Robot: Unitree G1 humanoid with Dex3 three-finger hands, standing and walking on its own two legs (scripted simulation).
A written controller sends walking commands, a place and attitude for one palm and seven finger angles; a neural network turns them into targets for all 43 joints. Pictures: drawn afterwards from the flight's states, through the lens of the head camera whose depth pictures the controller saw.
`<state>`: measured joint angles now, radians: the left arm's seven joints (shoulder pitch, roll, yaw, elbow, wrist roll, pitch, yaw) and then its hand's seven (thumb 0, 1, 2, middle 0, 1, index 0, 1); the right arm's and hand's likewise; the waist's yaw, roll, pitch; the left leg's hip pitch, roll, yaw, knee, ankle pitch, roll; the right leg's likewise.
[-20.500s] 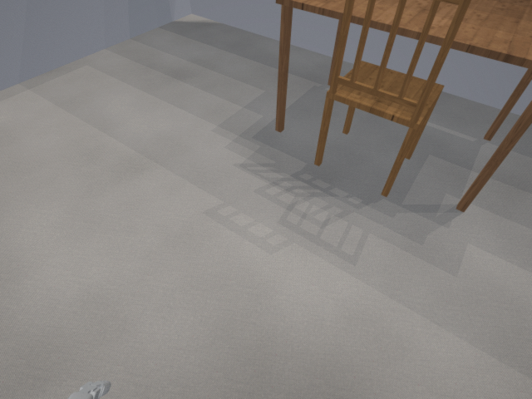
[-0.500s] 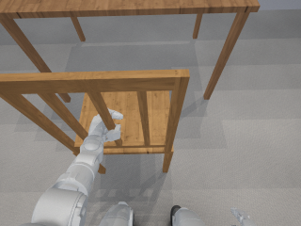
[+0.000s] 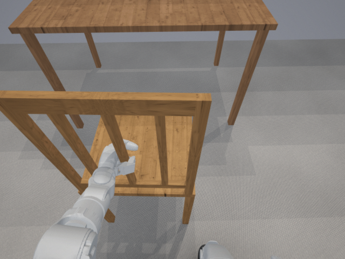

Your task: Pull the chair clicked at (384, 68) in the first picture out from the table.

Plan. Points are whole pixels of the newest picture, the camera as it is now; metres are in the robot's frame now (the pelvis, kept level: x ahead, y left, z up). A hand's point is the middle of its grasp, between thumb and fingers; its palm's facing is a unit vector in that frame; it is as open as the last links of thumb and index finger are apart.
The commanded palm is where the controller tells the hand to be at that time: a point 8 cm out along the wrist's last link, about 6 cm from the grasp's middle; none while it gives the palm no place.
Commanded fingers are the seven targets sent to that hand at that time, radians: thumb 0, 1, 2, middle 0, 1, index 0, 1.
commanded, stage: stop walking, hand still on the chair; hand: left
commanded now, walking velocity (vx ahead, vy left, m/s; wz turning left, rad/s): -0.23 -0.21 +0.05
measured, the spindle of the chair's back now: (123, 155) +0.37 +0.14 -0.03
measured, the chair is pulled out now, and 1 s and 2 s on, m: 0.53 0.63 0.63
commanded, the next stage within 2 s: open the thumb and straighten the fingers in 1.08 s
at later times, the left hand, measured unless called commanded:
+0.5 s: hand (130, 194) +0.27 +0.11 -0.04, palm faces +0.02 -0.98 -0.18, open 5.4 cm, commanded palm +0.26 +0.16 -0.02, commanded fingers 0.00 0.90 0.90 -0.50 -1.45 -0.50 -1.45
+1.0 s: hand (129, 198) +0.26 +0.11 -0.04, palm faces -0.02 -0.98 -0.18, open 5.4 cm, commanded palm +0.25 +0.16 -0.02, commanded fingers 0.00 0.90 0.90 -0.50 -1.45 -0.50 -1.45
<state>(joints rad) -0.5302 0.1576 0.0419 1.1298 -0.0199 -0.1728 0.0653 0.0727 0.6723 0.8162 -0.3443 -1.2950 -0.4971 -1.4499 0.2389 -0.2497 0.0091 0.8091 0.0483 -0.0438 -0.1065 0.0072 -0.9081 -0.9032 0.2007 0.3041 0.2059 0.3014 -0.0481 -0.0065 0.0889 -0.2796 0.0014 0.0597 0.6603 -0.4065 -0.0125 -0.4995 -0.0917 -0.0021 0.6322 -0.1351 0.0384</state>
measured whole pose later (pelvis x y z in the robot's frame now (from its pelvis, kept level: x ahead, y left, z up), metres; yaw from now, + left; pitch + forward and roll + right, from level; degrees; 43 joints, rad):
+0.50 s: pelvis -0.01 -0.01 +0.02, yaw -2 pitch -2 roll +0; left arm -0.18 0.11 -0.01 0.80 -0.04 -0.08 0.10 0.08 0.69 0.78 -0.32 -1.27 -0.50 -1.45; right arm 0.20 -0.25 0.00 0.72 0.04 -0.01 -0.12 0.01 -0.91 -0.90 0.20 0.30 0.20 0.30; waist -0.02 0.05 0.07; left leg -0.19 0.06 0.07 0.50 -0.28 -0.02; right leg -0.25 -0.04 -0.02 0.48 -0.20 0.03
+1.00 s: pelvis +0.01 +0.00 +0.03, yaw -2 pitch -1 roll +0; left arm -0.03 0.10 -0.09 0.68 -0.03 -0.07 0.10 0.07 0.69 0.79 -0.30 -1.29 -0.50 -1.45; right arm 0.22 -0.21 0.03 0.70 0.03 0.03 -0.11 0.01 -0.91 -0.90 0.20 0.30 0.21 0.30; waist -0.01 0.05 0.02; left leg -0.14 0.04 0.08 0.45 -0.29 -0.01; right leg -0.20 -0.06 -0.01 0.44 -0.21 0.05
